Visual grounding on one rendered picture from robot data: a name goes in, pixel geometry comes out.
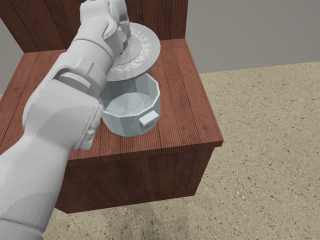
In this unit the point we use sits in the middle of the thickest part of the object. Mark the knob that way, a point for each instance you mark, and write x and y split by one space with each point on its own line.
124 39

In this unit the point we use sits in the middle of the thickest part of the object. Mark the table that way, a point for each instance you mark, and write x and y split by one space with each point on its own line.
168 161

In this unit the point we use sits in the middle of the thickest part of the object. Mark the robot left upper arm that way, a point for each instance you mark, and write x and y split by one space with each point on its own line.
32 170

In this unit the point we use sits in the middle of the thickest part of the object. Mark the pot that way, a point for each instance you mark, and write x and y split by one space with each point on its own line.
131 108

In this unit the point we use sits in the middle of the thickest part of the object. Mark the left robot hand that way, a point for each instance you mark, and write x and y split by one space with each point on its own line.
124 22

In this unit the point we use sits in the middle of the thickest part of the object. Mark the left robot forearm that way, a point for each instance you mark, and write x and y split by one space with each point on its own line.
88 60

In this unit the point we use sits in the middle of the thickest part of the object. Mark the lid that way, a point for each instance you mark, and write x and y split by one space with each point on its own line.
139 57

